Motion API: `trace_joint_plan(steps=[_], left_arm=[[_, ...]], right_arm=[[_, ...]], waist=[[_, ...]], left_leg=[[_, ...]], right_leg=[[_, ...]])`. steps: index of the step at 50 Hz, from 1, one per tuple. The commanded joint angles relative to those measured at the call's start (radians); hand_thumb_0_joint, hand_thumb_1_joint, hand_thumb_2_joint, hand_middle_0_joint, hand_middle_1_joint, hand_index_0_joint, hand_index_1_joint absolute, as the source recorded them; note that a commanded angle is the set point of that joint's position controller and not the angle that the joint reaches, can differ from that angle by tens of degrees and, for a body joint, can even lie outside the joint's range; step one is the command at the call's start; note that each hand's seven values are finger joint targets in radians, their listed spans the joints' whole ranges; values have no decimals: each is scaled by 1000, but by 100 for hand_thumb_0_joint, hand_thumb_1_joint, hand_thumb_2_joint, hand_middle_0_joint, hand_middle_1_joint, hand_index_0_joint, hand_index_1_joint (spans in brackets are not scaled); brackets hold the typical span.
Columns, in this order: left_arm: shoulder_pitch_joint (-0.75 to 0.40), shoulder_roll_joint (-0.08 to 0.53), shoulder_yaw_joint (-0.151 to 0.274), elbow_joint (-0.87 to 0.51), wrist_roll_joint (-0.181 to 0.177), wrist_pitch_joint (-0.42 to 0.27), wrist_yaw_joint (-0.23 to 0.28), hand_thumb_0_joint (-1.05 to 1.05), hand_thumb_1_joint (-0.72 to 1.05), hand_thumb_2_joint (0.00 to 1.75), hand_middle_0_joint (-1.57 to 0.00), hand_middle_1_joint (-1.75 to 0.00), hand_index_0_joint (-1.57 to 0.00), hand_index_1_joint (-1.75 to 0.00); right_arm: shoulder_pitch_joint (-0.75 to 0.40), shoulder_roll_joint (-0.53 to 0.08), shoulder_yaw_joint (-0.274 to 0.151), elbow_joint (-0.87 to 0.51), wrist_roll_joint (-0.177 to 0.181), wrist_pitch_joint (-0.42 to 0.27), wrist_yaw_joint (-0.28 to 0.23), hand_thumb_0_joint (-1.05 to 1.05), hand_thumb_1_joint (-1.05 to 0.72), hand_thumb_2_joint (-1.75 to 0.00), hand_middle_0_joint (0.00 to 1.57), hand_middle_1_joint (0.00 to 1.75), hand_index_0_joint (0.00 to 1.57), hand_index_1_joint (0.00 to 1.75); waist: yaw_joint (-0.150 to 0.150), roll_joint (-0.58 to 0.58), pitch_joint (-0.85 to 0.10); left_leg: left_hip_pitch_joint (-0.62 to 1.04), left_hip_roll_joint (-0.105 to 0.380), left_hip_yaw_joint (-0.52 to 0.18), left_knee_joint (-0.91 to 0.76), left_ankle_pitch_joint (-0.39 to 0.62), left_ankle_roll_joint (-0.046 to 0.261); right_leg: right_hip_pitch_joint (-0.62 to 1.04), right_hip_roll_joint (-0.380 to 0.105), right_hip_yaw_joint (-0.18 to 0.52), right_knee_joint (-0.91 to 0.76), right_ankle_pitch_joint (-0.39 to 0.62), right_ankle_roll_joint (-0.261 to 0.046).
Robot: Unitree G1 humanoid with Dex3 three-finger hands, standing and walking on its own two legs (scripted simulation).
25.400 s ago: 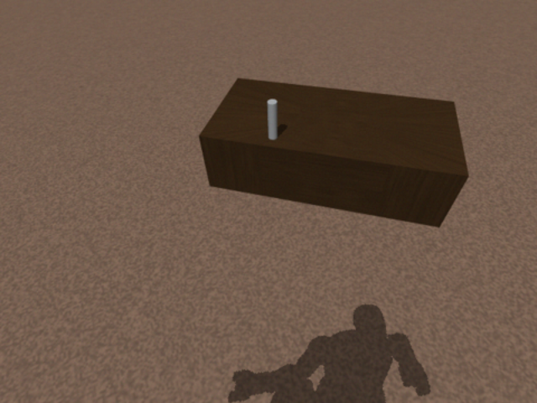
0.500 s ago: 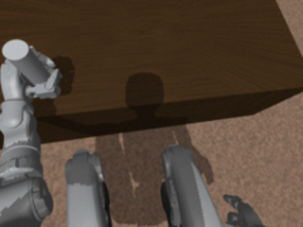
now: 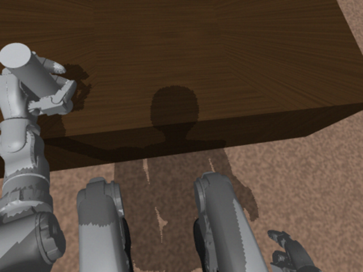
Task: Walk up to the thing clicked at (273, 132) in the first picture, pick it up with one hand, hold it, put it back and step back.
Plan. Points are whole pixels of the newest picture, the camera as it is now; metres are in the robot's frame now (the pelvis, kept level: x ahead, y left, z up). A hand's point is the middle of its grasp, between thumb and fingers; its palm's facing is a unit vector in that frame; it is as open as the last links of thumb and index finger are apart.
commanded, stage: open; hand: left
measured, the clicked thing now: (44, 86) +0.48 +0.25 +0.01
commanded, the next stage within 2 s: withdraw in 0.22 s
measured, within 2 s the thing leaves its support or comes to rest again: neither
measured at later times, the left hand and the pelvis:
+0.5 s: hand (46, 87) +0.48 +0.24 +0.01, palm faces +0.12 -0.99 -0.02, open 15.8 cm; pelvis +0.00 +0.00 +0.00, yaw +0 degrees
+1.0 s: hand out of the picture +0.45 +0.36 +0.13, palm faces +0.29 -0.90 -0.32, open 17.0 cm; pelvis +0.02 +0.01 +0.15, yaw +3 degrees
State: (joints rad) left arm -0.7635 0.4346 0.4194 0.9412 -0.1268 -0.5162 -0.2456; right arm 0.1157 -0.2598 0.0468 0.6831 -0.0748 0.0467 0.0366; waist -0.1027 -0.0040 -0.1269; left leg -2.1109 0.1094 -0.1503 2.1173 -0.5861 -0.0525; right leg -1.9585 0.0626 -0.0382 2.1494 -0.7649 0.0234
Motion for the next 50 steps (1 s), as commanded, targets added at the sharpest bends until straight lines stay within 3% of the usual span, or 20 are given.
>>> trace_joint_plan(steps=[1, 5, 11, 12, 13, 15, 17, 22, 25, 28, 32, 34, 35, 38, 39, 41, 43, 45, 47, 50], left_arm=[[-344, 230, 32, -223, -20, -73, 8, 0, -4, 35, -77, -55, -78, -53], [-306, 208, 28, -207, -23, -61, 6, 0, -15, 26, -64, -44, -64, -42], [-321, 207, 23, -224, -22, -64, 8, 0, -29, 11, -43, -24, -43, -22], [-306, 211, 32, -224, -24, -63, 9, 0, -31, 9, -40, -20, -40, -19], [-331, 206, 14, -241, -22, -65, 5, 0, -36, 6, -36, -17, -36, -16], [-329, 226, 31, -237, -19, -64, 11, 0, -40, 2, -30, -12, -30, -10], [-310, 193, 18, -207, -22, -61, 10, 0, -38, 5, -18, -9, -19, -7], [-318, 313, 76, -310, -12, -62, 8, 0, -39, 1, -9, -3, -10, -1], [-335, 335, 91, -363, -26, -39, -5, 0, -41, 1, -7, -1, -8, 0], [-326, 407, 141, -422, -46, -2, -8, 0, -43, 1, -7, -1, -8, 0], [-321, 382, 92, -417, -56, 66, -37, 0, -44, 0, -7, -1, -9, 0], [-268, 402, 119, -344, -61, 103, -52, 0, -42, 0, -7, -1, -9, 0], [-258, 361, 89, -317, -64, 117, -67, 0, -44, 0, -6, 0, -9, 0], [-210, 339, 91, -236, -81, 142, -99, 0, -33, 3, -1, 0, -2, 0], [-114, 530, 118, -184, 86, 198, -39, 0, -37, 1, -3, 0, -4, 0], [-202, 438, 73, -246, 71, 240, 21, 0, -39, 1, -3, 0, -4, 0], [-205, 509, 90, -296, 104, 278, 59, 0, -41, 1, -5, -1, -6, 0], [-211, 626, 140, -334, 141, 307, 110, 0, -46, 3, -6, -3, -7, -2], [-222, 644, 141, -357, 158, 329, 157, 0, -50, 4, -8, -5, -8, -4], [-174, 607, 121, -276, 181, 357, 224, 0, -59, 3, -5, -5, -5, -5]], right_arm=[[137, -191, -70, -49, 6, -16, -18, 0, -91, -89, 20, 30, 20, 30], [138, -189, -69, -52, 6, -13, -18, 0, -91, -89, 20, 30, 20, 30], [137, -183, -70, -53, 2, -14, -17, 0, -91, -89, 20, 30, 20, 30], [133, -184, -69, -57, 4, -14, -17, 0, -91, -90, 20, 30, 20, 30], [126, -184, -70, -52, 4, -14, -18, 0, -92, -90, 20, 30, 20, 30], [132, -188, -74, -60, 4, -13, -17, 0, -91, -90, 20, 30, 20, 30], [138, -185, -73, -52, 4, -14, -17, 0, -89, -89, 20, 30, 20, 30], [125, -191, -73, -66, 10, -4, -22, 0, -89, -89, 20, 30, 20, 30], [127, -194, -78, -71, 20, 0, -32, 0, -90, -89, 20, 30, 20, 30], [142, -191, -78, -85, 37, 3, -43, 0, -90, -90, 20, 30, 20, 30], [146, -189, -83, -92, 61, -7, -63, 0, -90, -90, 20, 30, 20, 30], [157, -198, -83, -89, 70, -15, -71, 0, -90, -90, 20, 30, 20, 30], [154, -196, -81, -86, 73, -20, -72, 0, -89, -89, 20, 30, 20, 30], [158, -197, -76, -87, 83, -35, -74, 0, -80, -87, 20, 30, 20, 30], [161, -198, -84, -96, 77, -6, -74, 0, -81, -88, 20, 30, 20, 30], [170, -193, -88, -119, 90, 11, -69, 0, -81, -88, 20, 30, 20, 30], [166, -189, -92, -133, 96, 25, -67, 0, -84, -89, 20, 30, 20, 30], [185, -193, -93, -129, 100, 38, -72, 0, -89, -90, 20, 30, 20, 30], [200, -181, -90, -126, 102, 42, -80, 0, -92, -91, 20, 30, 20, 30], [204, -169, -84, -108, 96, 39, -87, 0, -89, -90, 20, 30, 20, 30]], waist=[[5, 149, -635], [4, 129, -651], [-3, 111, -639], [8, 108, -648], [4, 128, -652], [7, 129, -655], [-4, 118, -628], [39, 178, -711], [32, 210, -745], [49, 206, -802], [7, 170, -732], [5, 126, -685], [-7, 134, -643], [-10, 98, -542], [68, 145, -573], [13, 130, -562], [28, 143, -651], [48, 180, -692], [36, 184, -714], [17, 203, -638]], left_leg=[[544, -28, 84, -195, 41, 65], [553, -26, 87, -176, 107, 70], [503, -25, 93, -165, 87, 74], [517, -25, 91, -172, 91, 73], [541, -23, 88, -171, 89, 73], [533, -24, 89, -175, 80, 72], [511, -24, 88, -173, 69, 72], [605, -24, 87, -207, 90, 69], [665, -22, 81, -240, 94, 69], [701, -23, 81, -277, 120, 73], [695, -22, 77, -335, 69, 78], [691, -23, 70, -357, 66, 83], [713, -22, 62, -373, 68, 80], [701, -25, 49, -405, 53, 81], [809, -32, 63, -495, 64, 76], [817, -30, 57, -543, 18, 72], [910, -34, 60, -585, 71, 74], [1010, -35, 64, -620, 148, 77], [1087, -39, 77, -654, 231, 83], [1183, -40, 82, -726, 296, 83]], right_leg=[[222, 14, -64, -305, 194, -62], [241, 15, -60, -302, 252, -58], [274, 14, -41, -321, 236, -50], [271, 16, -49, -314, 237, -54], [250, 16, -49, -311, 236, -55], [254, 17, -51, -313, 227, -55], [246, 17, -53, -313, 219, -55], [273, 16, -54, -310, 229, -62], [279, 12, -51, -330, 231, -62], [355, 9, -39, -377, 249, -57], [387, 2, -13, -478, 210, -49], [412, -1, -15, -504, 217, -48], [387, -3, -24, -503, 223, -52], [366, -6, -33, -525, 212, -56], [462, -13, -9, -605, 210, -56], [487, -15, 7, -666, 171, -52], [589, -20, 16, -716, 214, -45], [646, -21, 9, -745, 282, -43], [737, -22, 16, -798, 360, -34], [773, -22, 4, -864, 418, -32]])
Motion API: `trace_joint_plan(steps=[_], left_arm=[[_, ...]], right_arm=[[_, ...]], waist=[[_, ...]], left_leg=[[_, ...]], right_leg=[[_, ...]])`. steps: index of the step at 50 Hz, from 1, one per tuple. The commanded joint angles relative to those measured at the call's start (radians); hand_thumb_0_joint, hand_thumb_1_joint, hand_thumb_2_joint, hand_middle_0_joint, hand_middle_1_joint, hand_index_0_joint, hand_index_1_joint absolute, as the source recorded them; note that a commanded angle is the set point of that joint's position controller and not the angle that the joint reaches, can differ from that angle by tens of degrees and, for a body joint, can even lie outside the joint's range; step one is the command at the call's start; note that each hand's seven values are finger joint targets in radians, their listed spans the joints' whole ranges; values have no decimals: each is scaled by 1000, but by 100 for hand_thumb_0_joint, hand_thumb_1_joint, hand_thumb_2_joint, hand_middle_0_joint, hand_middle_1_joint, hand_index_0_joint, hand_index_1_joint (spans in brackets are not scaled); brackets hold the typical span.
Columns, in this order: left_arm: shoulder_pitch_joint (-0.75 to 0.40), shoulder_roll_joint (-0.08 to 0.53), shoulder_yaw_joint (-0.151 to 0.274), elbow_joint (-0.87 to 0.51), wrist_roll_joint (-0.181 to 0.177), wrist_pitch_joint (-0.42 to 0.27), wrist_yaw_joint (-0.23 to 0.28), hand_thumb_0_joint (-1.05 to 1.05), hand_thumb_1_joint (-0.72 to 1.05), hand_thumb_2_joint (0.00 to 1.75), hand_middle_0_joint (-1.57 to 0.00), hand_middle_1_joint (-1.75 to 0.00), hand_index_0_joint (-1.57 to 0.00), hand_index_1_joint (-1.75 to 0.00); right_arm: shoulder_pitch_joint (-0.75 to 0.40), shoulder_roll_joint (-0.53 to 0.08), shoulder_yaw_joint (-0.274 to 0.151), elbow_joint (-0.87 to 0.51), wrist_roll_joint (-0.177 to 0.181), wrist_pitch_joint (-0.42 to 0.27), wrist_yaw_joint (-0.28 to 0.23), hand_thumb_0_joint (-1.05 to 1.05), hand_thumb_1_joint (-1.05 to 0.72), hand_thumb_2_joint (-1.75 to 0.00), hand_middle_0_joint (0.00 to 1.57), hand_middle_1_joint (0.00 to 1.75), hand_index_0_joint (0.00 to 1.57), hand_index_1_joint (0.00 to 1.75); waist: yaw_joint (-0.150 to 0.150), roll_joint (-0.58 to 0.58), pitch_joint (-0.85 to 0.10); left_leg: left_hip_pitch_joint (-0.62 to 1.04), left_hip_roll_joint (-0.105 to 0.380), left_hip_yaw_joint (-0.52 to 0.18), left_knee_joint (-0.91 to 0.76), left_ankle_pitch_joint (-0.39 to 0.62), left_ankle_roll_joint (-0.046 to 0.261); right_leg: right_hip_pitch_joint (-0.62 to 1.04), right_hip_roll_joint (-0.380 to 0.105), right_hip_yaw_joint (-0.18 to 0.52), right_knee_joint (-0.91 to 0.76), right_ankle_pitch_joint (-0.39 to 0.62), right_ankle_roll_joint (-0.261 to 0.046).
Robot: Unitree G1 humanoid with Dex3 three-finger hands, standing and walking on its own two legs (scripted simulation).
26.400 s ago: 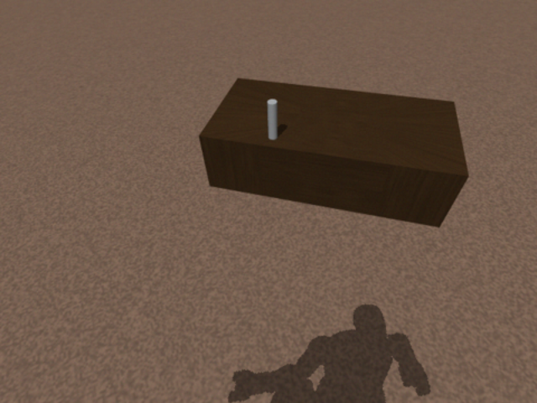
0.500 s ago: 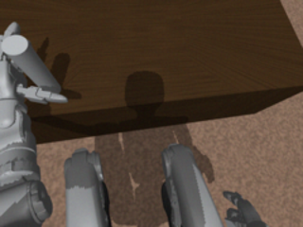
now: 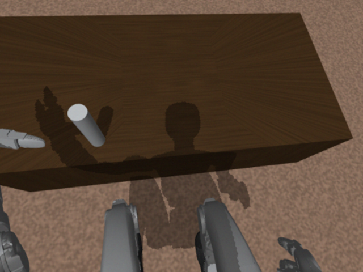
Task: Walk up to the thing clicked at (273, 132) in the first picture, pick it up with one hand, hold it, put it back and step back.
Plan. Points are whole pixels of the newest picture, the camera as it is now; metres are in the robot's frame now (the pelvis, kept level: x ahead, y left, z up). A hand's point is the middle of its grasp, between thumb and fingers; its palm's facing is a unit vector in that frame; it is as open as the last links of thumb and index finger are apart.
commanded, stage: home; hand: left
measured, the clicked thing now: (89, 128) +0.47 +0.21 -0.14
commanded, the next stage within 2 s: none
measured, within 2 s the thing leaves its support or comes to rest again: neither
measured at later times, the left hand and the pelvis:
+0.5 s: hand out of the picture +0.32 +0.29 +0.07, palm faces +0.26 -0.90 -0.35, open 17.7 cm; pelvis +0.05 +0.03 +0.15, yaw +4 degrees
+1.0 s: hand (31, 258) +0.21 +0.19 +0.11, palm faces +0.23 -0.93 -0.27, open 17.7 cm; pelvis +0.06 +0.00 +0.17, yaw +6 degrees
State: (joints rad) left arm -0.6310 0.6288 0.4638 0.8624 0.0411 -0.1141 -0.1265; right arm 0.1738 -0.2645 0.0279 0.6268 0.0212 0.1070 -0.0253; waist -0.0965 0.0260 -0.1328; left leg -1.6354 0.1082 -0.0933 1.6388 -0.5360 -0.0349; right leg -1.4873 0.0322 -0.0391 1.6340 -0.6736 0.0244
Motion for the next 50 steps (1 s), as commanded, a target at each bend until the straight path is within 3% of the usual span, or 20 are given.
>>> trace_joint_plan(steps=[1, 5, 7, 12, 14, 17, 19, 21, 22, 23, 25, 26, 27, 32, 36, 38, 41, 42, 45, 50], left_arm=[[-283, 388, 70, -146, 20, -40, 127, 0, -58, 4, -5, -5, -5, -5], [-193, 242, -16, 11, 28, -14, 179, 0, -61, 1, -4, -4, -4, -4], [-139, 222, -33, 28, 30, 1, 193, 0, -61, 0, -4, -4, -4, -4], [-22, 118, -111, -32, 12, 36, 213, 0, -61, 0, -4, -4, -4, -4], [37, 83, -132, -98, 3, 50, 225, 0, -61, 2, -4, -4, -4, -4], [132, 54, -156, -227, -12, 66, 252, 0, -60, 3, -4, -4, -4, -4], [223, -11, -192, -283, -20, 77, 266, 0, -61, 1, -4, -4, -4, -4], [270, 18, -176, -408, -28, 84, 286, 0, -61, 1, -4, -4, -4, -4], [349, -22, -197, -417, -34, 93, 291, 0, -61, 0, -4, -4, -4, -4], [385, -103, -256, -441, -36, 99, 289, 0, -61, 0, -4, -4, -4, -4], [466, -99, -239, -508, -42, 107, 300, 0, -61, 0, -4, -4, -4, -4], [525, -172, -296, -513, -45, 114, 297, 0, -61, 0, -4, -4, -4, -4], [555, -166, -298, -596, -49, 116, 299, 0, -61, 0, -4, -3, -4, -3], [824, -305, -417, -742, -66, 157, 291, 0, -61, 0, -4, -4, -4, -4], [923, -297, -421, -859, -63, 186, 290, 0, -61, 1, -4, -4, -4, -4], [914, -300, -423, -900, -64, 199, 288, 0, -60, 2, -4, -4, -4, -4], [930, -298, -411, -940, -60, 209, 286, 0, -60, 2, -4, -4, -4, -4], [933, -308, -416, -932, -57, 215, 283, 0, -60, 3, -4, -5, -4, -5], [937, -309, -410, -931, -54, 225, 284, 0, -61, 2, -4, -4, -4, -4], [974, -341, -432, -929, -52, 240, 280, 0, -60, 3, -4, -5, -4, -5]], right_arm=[[148, -167, -66, -47, -2, -23, -25, 0, -89, -90, 20, 30, 20, 30], [164, -167, -70, -36, -8, -34, -22, 0, -89, -90, 20, 30, 20, 30], [167, -175, -76, -39, -7, -37, -20, 0, -90, -90, 20, 30, 20, 30], [192, -170, -84, -50, 5, -49, -22, 0, -90, -90, 20, 30, 20, 30], [187, -166, -85, -60, 10, -56, -26, 0, -90, -90, 20, 30, 20, 30], [164, -152, -79, -85, 19, -61, -45, 0, -90, -90, 20, 30, 20, 30], [152, -146, -82, -100, 20, -71, -58, 0, -90, -90, 20, 30, 20, 30], [133, -134, -75, -122, 21, -74, -74, 0, -90, -90, 20, 30, 20, 30], [115, -128, -70, -133, 22, -78, -81, 0, -90, -90, 20, 30, 20, 30], [107, -114, -65, -141, 19, -83, -86, 0, -90, -90, 20, 30, 20, 30], [83, -113, -65, -160, 16, -92, -100, 0, -90, -90, 20, 30, 20, 30], [77, -102, -61, -164, 14, -97, -102, 0, -90, -90, 20, 30, 20, 30], [62, -105, -65, -186, 15, -102, -106, 0, -90, -90, 20, 30, 20, 30], [28, -73, -54, -210, 12, -123, -116, 0, -90, -90, 20, 30, 20, 30], [14, -69, -56, -225, 11, -136, -126, 0, -90, -90, 20, 30, 20, 30], [10, -65, -55, -232, 9, -142, -134, 0, -90, -90, 20, 30, 20, 30], [3, -54, -48, -242, 4, -157, -142, 0, -90, -90, 20, 30, 20, 30], [3, -58, -51, -244, 0, -165, -147, 0, -90, -90, 20, 30, 20, 30], [0, -56, -48, -244, -5, -182, -151, 0, -90, -90, 20, 30, 20, 30], [-3, -53, -47, -250, -9, -208, -151, 0, -90, -90, 20, 30, 20, 30]], waist=[[7, 166, -591], [-13, 153, -435], [9, 161, -409], [12, 133, -413], [27, 126, -410], [50, 142, -348], [51, 135, -315], [65, 173, -299], [68, 158, -248], [55, 138, -230], [71, 145, -208], [65, 119, -182], [78, 127, -206], [70, 45, -127], [70, 3, -116], [55, -43, -88], [65, -15, -60], [54, -37, -68], [63, -7, -32], [73, -45, -56]], left_leg=[[735, -36, 23, -274, 268, 64], [804, -34, 18, -396, 242, 48], [856, -31, 12, -460, 258, 38], [1020, -30, 28, -559, 444, 25], [1060, -36, 37, -608, 456, 24], [1097, -44, 52, -701, 373, 15], [1129, -41, 50, -754, 350, 13], [1160, -46, 61, -795, 342, 11], [1159, -46, 60, -828, 309, 11], [1164, -42, 55, -839, 299, 11], [1182, -42, 51, -868, 282, 10], [1181, -40, 48, -885, 270, 9], [1203, -44, 55, -889, 303, 9], [1212, -57, 84, -904, 331, 17], [1215, -65, 103, -887, 403, 28], [1203, -72, 115, -873, 385, 39], [1201, -84, 132, -876, 315, 40], [1211, -83, 128, -877, 315, 42], [1196, -89, 128, -882, 277, 40], [1197, -94, 134, -854, 331, 43]], right_leg=[[308, 8, -1, -367, 342, -35], [346, 5, -15, -466, 304, -46], [387, 1, -21, -508, 312, -52], [560, 3, -39, -612, 456, -49], [631, 0, -39, -654, 477, -50], [710, -3, -37, -721, 430, -51], [750, -3, -40, -753, 421, -51], [795, -5, -36, -787, 421, -50], [805, -3, -40, -803, 396, -49], [813, -2, -41, -814, 395, -48], [833, -5, -40, -832, 384, -47], [840, -1, -45, -841, 375, -47], [868, -3, -44, -845, 402, -47], [920, -2, -45, -893, 417, -35], [963, -3, -37, -904, 491, -24], [959, -11, -24, -928, 507, -10], [957, -24, -7, -951, 444, -9], [954, -22, -7, -945, 439, -7], [944, -28, -5, -956, 398, -12], [977, -38, 7, -956, 476, -2]])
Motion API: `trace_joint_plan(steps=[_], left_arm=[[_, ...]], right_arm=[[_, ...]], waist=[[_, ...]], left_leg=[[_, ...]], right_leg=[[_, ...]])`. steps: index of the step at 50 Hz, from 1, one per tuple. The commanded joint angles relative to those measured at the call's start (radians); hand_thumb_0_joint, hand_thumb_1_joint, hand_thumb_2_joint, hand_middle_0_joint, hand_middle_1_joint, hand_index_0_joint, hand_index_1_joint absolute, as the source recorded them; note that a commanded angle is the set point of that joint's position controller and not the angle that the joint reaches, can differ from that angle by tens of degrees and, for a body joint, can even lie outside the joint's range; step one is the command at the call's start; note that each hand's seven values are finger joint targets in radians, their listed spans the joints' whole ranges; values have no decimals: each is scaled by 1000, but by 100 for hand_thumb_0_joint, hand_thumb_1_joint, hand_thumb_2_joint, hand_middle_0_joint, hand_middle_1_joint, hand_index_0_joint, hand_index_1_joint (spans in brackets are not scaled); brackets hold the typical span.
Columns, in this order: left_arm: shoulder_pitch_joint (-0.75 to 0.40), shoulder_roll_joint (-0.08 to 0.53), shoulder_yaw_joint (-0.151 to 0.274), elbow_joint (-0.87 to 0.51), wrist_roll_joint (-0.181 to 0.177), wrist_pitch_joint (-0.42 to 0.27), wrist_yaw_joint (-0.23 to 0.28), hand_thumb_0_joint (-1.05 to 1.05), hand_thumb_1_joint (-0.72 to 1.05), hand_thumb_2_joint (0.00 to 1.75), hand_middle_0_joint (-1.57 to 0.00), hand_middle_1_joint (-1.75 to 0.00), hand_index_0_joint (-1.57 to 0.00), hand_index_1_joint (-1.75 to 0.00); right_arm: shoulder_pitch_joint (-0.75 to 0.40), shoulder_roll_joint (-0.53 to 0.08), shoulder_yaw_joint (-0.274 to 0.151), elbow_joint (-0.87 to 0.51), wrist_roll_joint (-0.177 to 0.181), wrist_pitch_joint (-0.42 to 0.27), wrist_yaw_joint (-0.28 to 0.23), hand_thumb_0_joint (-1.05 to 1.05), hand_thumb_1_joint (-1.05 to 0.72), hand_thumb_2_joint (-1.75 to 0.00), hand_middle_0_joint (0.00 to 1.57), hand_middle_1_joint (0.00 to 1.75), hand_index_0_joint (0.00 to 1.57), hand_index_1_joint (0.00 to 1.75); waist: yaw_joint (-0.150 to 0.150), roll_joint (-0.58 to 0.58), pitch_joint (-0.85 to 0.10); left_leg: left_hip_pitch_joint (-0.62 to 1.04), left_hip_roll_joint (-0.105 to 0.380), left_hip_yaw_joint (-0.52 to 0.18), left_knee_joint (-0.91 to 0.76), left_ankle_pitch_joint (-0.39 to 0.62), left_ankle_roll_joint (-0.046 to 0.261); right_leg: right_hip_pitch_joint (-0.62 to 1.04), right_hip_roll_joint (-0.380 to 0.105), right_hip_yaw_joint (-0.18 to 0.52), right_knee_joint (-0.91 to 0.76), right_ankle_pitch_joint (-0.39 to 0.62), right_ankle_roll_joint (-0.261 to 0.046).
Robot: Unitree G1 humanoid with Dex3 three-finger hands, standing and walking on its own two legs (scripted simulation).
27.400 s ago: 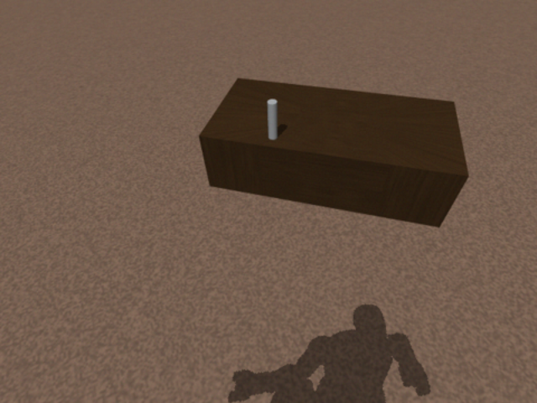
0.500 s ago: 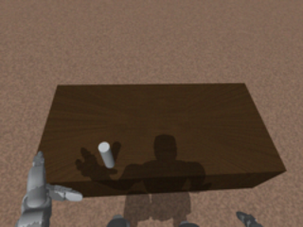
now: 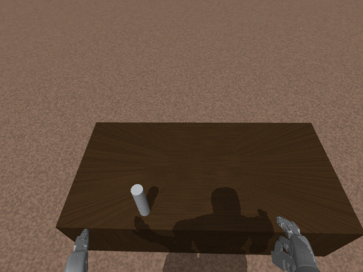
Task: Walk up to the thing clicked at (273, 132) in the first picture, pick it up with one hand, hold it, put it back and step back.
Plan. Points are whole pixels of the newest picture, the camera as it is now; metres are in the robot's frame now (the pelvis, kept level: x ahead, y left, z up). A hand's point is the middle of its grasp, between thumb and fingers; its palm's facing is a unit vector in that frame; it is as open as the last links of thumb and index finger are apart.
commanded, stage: home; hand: left
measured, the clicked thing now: (141, 201) +0.44 +0.17 -0.31
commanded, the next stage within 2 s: stand in 1.82 s
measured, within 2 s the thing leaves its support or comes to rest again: neither
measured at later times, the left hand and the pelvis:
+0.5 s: hand out of the picture +0.10 +0.25 -0.10, palm faces -0.05 -0.92 -0.38, open 17.7 cm; pelvis +0.00 +0.01 +0.03, yaw -1 degrees
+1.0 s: hand out of the picture +0.02 +0.28 -0.11, palm faces -0.05 -0.93 -0.37, open 17.5 cm; pelvis -0.02 +0.03 +0.04, yaw -1 degrees
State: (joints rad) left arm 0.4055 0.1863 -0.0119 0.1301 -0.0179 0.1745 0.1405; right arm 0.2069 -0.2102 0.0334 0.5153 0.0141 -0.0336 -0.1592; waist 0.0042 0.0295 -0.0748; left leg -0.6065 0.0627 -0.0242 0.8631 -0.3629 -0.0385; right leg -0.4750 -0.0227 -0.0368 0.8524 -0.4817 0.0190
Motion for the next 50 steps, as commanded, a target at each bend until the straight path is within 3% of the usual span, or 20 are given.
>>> trace_joint_plan(steps=[1, 3, 9, 10, 11, 13, 18, 20, 21, 25, 30, 32, 38, 48, 50], left_arm=[[-55, 105, 47, -191, 7, -47, 13, 0, -60, 3, -4, -5, -4, -5], [-18, 101, 46, -170, 10, -41, 12, 0, -60, 3, -4, -5, -4, -5], [-11, 120, 67, -182, 11, -37, 11, 0, -59, 3, -4, -5, -5, -5], [-96, 244, 100, 141, 93, -108, -34, 0, -61, 1, -4, -5, -4, -4], [-79, 278, 108, 191, 105, -140, -59, 0, -61, 0, -4, -4, -4, -4], [-97, 281, 84, 253, 92, -178, -82, 0, -61, 0, -4, -4, -4, -4], [-180, 302, 61, 415, 66, -205, -90, 0, -61, 1, -4, -4, -4, -4], [-178, 311, 59, 479, 61, -210, -87, 0, -61, 1, -4, -4, -4, -4], [-180, 316, 60, 506, 58, -210, -87, 0, -61, 1, -4, -4, -4, -4], [-190, 315, 57, 598, 51, -204, -87, 0, -58, 4, -5, -5, -5, -5], [-191, 324, 51, 694, 49, -195, -88, 0, -58, 4, -5, -5, -5, -5], [-176, 324, 46, 734, 47, -189, -89, 0, -59, 3, -4, -5, -5, -5], [-195, 341, 36, 823, 50, -180, -96, 0, -61, 2, -4, -5, -4, -5], [-203, 359, 34, 899, 48, -190, -102, 0, -58, 4, -5, -5, -5, -5], [-208, 358, 34, 907, 49, -188, -104, 0, -57, 5, -5, -5, -5, -5]], right_arm=[[-39, -104, -50, -135, -3, -72, -14, 0, -90, -90, 20, 30, 20, 30], [-45, -108, -53, -138, -2, -76, -10, 0, -90, -90, 20, 30, 20, 30], [-36, -115, -61, -141, 0, -87, -6, 0, -90, -90, 20, 30, 20, 30], [-45, -212, -99, 70, -96, -30, 54, 0, -90, -90, 20, 30, 20, 30], [-26, -222, -108, 93, -103, -8, 77, 0, -90, -90, 20, 30, 20, 30], [-43, -221, -115, 102, -88, 6, 106, 0, -90, -90, 20, 30, 20, 30], [-55, -220, -110, 187, -64, 7, 143, 0, -90, -90, 20, 30, 20, 30], [-48, -221, -110, 221, -63, 14, 146, 0, -90, -90, 20, 30, 20, 30], [-36, -221, -107, 240, -62, 16, 147, 0, -90, -90, 20, 30, 20, 30], [-25, -255, -111, 297, -56, 19, 145, 0, -90, -90, 20, 30, 20, 30], [-24, -283, -106, 364, -48, 18, 138, 0, -90, -90, 20, 30, 20, 30], [-55, -293, -102, 390, -47, 22, 137, 0, -90, -90, 20, 30, 20, 30], [-64, -311, -95, 452, -43, 28, 138, 0, -90, -90, 20, 30, 20, 30], [-85, -318, -91, 500, -35, 25, 142, 0, -90, -90, 20, 30, 20, 30], [-81, -317, -89, 511, -35, 28, 144, 0, -90, -90, 20, 30, 20, 30]], waist=[[-21, -33, -99], [-17, -36, -85], [-13, -41, -108], [5, -72, -36], [-4, -91, -71], [-1, -81, -57], [-6, -71, 47], [-4, -68, 42], [-7, -74, 64], [-10, -26, 67], [-6, 0, 35], [12, 13, 74], [1, 6, 129], [-3, -18, 108], [-7, -20, 147]], left_leg=[[160, -51, 66, -81, 142, 45], [158, -48, 61, -91, 120, 44], [155, -45, 61, -81, 167, 45], [202, -16, 21, -120, 218, 36], [251, -13, 23, -134, 179, 54], [245, -20, 12, -144, 141, 67], [326, -18, -7, -256, 195, 53], [343, -15, -6, -271, 240, 54], [358, -11, -7, -302, 241, 51], [415, 14, -23, -382, 261, 50], [470, 37, -42, -443, 357, 50], [450, 42, -60, -490, 240, 48], [431, 49, -79, -569, 100, 40], [475, 48, -67, -567, 114, 47], [439, 40, -68, -580, 58, 41]], right_leg=[[-41, 14, 8, -183, 263, 2], [-53, 21, -2, -181, 223, -2], [-41, 27, -6, -165, 277, -3], [69, -55, 68, -214, 300, -66], [74, -71, 97, -209, 308, -80], [99, -86, 115, -263, 255, -90], [92, -95, 125, -351, 292, -58], [157, -98, 118, -365, 384, -47], [154, -95, 115, -379, 349, -44], [200, -73, 80, -406, 306, -35], [280, -76, 65, -422, 372, -23], [280, -75, 61, -456, 310, -20], [266, -72, 59, -500, 232, -15], [263, -92, 83, -547, 239, -18], [237, -82, 77, -556, 170, -15]])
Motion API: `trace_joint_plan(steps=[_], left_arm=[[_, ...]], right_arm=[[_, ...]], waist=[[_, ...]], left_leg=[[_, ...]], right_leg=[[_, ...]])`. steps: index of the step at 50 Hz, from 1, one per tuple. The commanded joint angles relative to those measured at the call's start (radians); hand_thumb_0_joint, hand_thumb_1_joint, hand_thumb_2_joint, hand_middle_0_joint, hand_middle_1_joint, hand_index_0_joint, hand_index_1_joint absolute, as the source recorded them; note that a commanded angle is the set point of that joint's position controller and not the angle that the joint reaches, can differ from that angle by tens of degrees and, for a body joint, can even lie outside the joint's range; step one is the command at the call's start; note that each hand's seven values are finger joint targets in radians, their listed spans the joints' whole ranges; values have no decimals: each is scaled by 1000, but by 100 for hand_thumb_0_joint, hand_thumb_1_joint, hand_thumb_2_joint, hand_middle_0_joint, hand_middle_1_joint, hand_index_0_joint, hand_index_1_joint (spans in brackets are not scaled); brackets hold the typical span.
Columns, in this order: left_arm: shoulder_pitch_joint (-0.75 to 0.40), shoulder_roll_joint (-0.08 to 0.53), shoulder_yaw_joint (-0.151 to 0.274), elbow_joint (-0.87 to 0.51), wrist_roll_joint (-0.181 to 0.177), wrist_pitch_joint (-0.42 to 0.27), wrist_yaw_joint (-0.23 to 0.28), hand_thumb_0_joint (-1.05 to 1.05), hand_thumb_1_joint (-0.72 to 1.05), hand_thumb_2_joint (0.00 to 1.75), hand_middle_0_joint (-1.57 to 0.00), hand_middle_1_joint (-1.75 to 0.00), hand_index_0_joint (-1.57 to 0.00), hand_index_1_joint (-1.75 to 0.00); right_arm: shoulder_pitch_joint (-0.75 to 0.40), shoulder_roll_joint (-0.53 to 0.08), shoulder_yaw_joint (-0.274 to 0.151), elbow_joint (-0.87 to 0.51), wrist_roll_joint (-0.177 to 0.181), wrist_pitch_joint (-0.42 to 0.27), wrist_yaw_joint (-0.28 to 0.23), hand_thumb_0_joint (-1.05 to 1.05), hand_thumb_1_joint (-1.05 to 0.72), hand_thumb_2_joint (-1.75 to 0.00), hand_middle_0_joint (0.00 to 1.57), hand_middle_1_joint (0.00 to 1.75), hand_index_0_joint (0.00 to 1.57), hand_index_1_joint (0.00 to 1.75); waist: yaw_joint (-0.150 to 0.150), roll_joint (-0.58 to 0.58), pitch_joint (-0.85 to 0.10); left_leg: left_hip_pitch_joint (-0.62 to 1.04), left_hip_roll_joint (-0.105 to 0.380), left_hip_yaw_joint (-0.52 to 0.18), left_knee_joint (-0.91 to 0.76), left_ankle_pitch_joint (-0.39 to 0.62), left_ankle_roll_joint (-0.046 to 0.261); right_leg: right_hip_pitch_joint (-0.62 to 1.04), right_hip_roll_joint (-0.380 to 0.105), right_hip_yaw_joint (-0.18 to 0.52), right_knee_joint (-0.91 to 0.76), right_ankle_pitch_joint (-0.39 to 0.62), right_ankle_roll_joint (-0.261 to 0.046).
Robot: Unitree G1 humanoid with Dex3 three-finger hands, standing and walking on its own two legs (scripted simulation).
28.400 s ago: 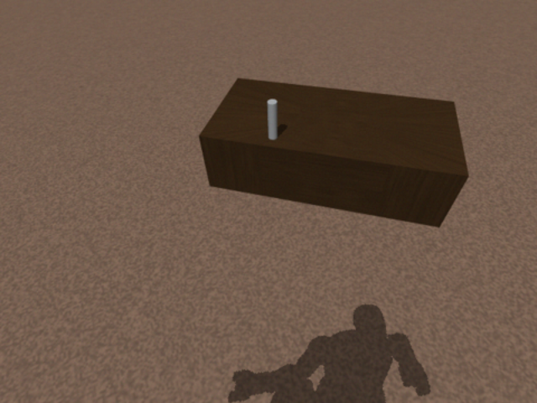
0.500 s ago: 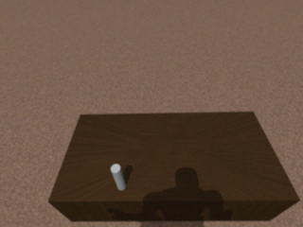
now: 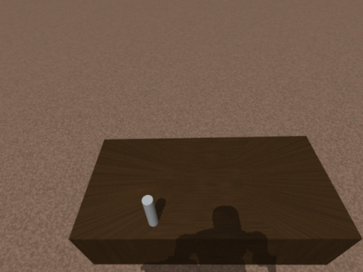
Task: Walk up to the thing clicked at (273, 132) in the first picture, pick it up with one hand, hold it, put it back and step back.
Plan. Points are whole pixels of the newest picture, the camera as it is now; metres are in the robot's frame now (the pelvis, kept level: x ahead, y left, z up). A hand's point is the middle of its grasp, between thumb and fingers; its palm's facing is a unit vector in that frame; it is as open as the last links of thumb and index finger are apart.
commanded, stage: home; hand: left
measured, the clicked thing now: (150, 211) +0.45 +0.15 -0.36
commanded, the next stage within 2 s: stand in 0.82 s
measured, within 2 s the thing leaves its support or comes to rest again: neither
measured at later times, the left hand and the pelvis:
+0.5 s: hand out of the picture +0.05 +0.24 -0.16, palm faces -0.05 -0.94 -0.35, open 17.5 cm; pelvis +0.00 -0.01 +0.00, yaw +0 degrees
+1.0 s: hand out of the picture +0.10 +0.24 -0.15, palm faces -0.05 -0.93 -0.35, open 17.3 cm; pelvis +0.02 -0.01 +0.00, yaw -1 degrees
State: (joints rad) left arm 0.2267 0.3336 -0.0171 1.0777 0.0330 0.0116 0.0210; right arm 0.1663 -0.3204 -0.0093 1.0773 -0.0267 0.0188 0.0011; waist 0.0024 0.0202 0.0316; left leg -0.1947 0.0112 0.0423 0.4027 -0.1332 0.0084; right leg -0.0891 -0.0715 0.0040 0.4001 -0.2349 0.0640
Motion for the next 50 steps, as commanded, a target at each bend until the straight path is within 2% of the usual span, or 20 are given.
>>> trace_joint_plan(steps=[1, 2, 4, 8, 9, 11, 13, 16, 18, 20, 21, 27, 29, 36, 38, 41, 43, 46, 48, 50], left_arm=[[-25, 208, 39, -35, -3, -23, 14, 0, -59, 3, -4, -5, -4, -5], [-22, 200, 35, -31, -3, -22, 13, 0, -59, 3, -4, -5, -4, -5], [-14, 212, 36, -27, 0, -24, 11, 0, -59, 3, -4, -5, -4, -5], [-36, 220, 39, -25, -5, -32, 13, 0, -56, 5, -5, -5, -5, -5], [-39, 223, 41, -23, -7, -32, 12, 0, -56, 5, -5, -5, -5, -5], [-34, 217, 41, -18, -7, -28, 10, 0, -60, 3, -4, -5, -4, -5], [-24, 213, 39, -14, -8, -32, 8, 0, -58, 4, -5, -5, -5, -5], [-41, 215, 41, -11, -13, -31, 7, 0, -57, 5, -5, -5, -5, -5], [-39, 213, 39, -6, -10, -31, 7, 0, -57, 5, -5, -5, -5, -5], [-44, 216, 40, -5, -11, -31, 6, 0, -57, 5, -5, -5, -5, -5], [-50, 216, 40, -4, -12, -30, 5, 0, -58, 4, -5, -5, -5, -5], [-73, 221, 43, -4, -15, -31, 3, 0, -57, 4, -5, -5, -5, -5], [-72, 212, 42, 0, -15, -29, 2, 0, -58, 4, -5, -5, -5, -5], [-105, 218, 49, -4, -18, -30, 1, 0, -59, 3, -4, -5, -4, -5], [-109, 218, 48, -3, -19, -29, 1, 0, -58, 4, -5, -5, -5, -5], [-118, 222, 50, -4, -17, -28, 0, 0, -56, 5, -5, -5, -5, -5], [-118, 220, 51, -8, -19, -32, 0, 0, -56, 5, -5, -5, -5, -5], [-126, 226, 55, -5, -18, -31, 0, 0, -59, 4, -5, -5, -5, -5], [-128, 215, 51, -5, -20, -29, -2, 0, -43, 20, -20, -21, -20, -21], [-133, 223, 53, -7, -20, -30, -1, 0, -27, 36, -20, -30, -20, -30]], right_arm=[[-36, -215, -47, -47, 5, -24, -17, 0, -90, -90, 20, 30, 20, 30], [-46, -213, -45, -47, 5, -22, -16, 0, -90, -90, 20, 30, 20, 30], [-48, -208, -44, -46, 8, -18, -12, 0, -90, -90, 20, 30, 20, 30], [-43, -210, -44, -36, 9, -23, -9, 0, -90, -90, 20, 30, 20, 30], [-35, -209, -43, -35, 6, -24, -10, 0, -90, -90, 20, 30, 20, 30], [-41, -220, -42, -32, 7, -23, -10, 0, -90, -90, 20, 30, 20, 30], [-45, -218, -41, -37, 10, -25, -9, 0, -90, -90, 20, 30, 20, 30], [-41, -219, -38, -29, 11, -30, -10, 0, -90, -90, 20, 30, 20, 30], [-50, -224, -37, -25, 14, -30, -11, 0, -90, -90, 20, 30, 20, 30], [-50, -227, -36, -21, 15, -29, -12, 0, -90, -90, 20, 30, 20, 30], [-43, -227, -35, -19, 14, -29, -13, 0, -90, -90, 20, 30, 20, 30], [-50, -228, -33, -11, 15, -35, -13, 0, -90, -90, 20, 30, 20, 30], [-55, -230, -30, -7, 16, -35, -14, 0, -90, -90, 20, 30, 20, 30], [-73, -233, -32, -2, 16, -41, -15, 0, -90, -90, 20, 30, 20, 30], [-77, -229, -30, 3, 15, -40, -16, 0, -90, -90, 20, 30, 20, 30], [-73, -235, -33, 7, 14, -37, -15, 0, -90, -90, 20, 30, 20, 30], [-87, -237, -35, 2, 16, -40, -14, 0, -90, -90, 20, 30, 20, 30], [-83, -236, -35, 8, 15, -39, -15, 0, -90, -90, 20, 30, 20, 30], [-93, -235, -33, 11, 14, -40, -15, 0, -90, -90, 20, 30, 20, 30], [-93, -232, -33, 11, 16, -42, -15, 0, -90, -90, 20, 30, 20, 30]], waist=[[-6, 14, 52], [-3, 15, 54], [-4, -30, 55], [-11, -39, 23], [-13, -30, 15], [-8, -7, 62], [-7, -18, 12], [-9, -1, 0], [-8, -20, 31], [-7, -10, 15], [-11, -9, 23], [-14, -11, -11], [-12, -5, 16], [-10, -24, -26], [-10, -32, -18], [-14, -31, -4], [-10, -18, -49], [-14, -35, -39], [-10, -23, -24], [-11, -24, -52]], left_leg=[[18, 97, -145, -133, -225, -5], [-5, 102, -150, -138, -249, -1], [8, 89, -137, -114, -228, -3], [39, 89, -124, -84, -141, 4], [40, 92, -124, -87, -148, 5], [-14, 96, -143, -121, -230, 2], [30, 96, -129, -93, -161, 9], [32, 103, -130, -103, -134, 8], [19, 98, -129, -107, -123, 4], [42, 103, -126, -105, -109, 6], [23, 104, -132, -114, -135, 5], [70, 103, -113, -101, -43, 2], [55, 105, -119, -116, -75, -1], [99, 114, -108, -95, 60, 1], [92, 114, -107, -98, 70, -1], [83, 109, -101, -110, 8, -6], [116, 116, -98, -89, 98, 0], [114, 116, -98, -100, 60, -1], [107, 118, -99, -106, 78, -5], [122, 122, -93, -94, 138, -4]], right_leg=[[-163, -27, 33, -97, -103, -59], [-148, -29, 34, -96, -112, -60], [-182, -37, 52, -132, -169, -64], [-159, -54, 69, -142, -124, -68], [-154, -51, 67, -131, -106, -68], [-165, -37, 53, -120, -144, -65], [-143, -49, 65, -125, -92, -70], [-113, -49, 63, -107, -36, -74], [-131, -46, 57, -116, -57, -72], [-124, -47, 56, -110, -28, -73], [-121, -44, 52, -109, -40, -71], [-100, -53, 59, -112, 34, -74], [-109, -47, 51, -107, 8, -70], [-71, -59, 59, -108, 102, -68], [-66, -60, 57, -113, 112, -68], [-78, -56, 58, -127, 63, -66], [-48, -65, 59, -120, 145, -66], [-54, -64, 61, -123, 116, -66], [-58, -62, 56, -125, 114, -68], [-36, -64, 58, -118, 163, -67]])
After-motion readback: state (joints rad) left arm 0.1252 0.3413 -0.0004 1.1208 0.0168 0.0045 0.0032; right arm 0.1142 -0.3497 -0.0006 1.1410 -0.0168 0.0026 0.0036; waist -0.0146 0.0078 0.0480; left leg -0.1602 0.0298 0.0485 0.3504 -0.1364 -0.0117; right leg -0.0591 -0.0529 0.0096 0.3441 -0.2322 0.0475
